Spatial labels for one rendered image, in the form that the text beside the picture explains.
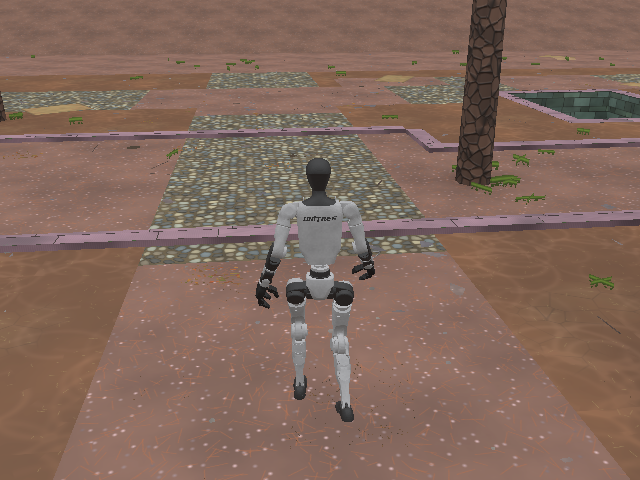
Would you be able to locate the robot left hand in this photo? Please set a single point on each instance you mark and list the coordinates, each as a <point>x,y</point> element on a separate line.
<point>261,292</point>

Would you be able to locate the right robot thigh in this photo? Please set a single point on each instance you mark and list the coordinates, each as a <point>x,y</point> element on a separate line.
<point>341,307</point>

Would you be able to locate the robot left upper arm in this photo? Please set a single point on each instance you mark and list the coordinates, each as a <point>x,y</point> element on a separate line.
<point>287,212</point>

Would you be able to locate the robot right upper arm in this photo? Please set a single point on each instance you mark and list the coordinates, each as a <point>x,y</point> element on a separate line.
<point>350,211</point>

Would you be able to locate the robot right hand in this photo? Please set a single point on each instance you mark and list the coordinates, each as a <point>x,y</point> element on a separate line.
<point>367,275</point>

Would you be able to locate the robot thigh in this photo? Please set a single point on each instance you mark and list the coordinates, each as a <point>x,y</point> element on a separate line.
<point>341,307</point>
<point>296,298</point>

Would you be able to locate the left robot thigh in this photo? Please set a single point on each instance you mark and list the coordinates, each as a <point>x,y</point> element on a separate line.
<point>296,298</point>

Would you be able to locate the right robot forearm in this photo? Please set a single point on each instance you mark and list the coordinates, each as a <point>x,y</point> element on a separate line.
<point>366,258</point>

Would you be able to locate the left robot forearm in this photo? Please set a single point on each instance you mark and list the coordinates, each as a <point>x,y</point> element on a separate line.
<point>269,269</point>

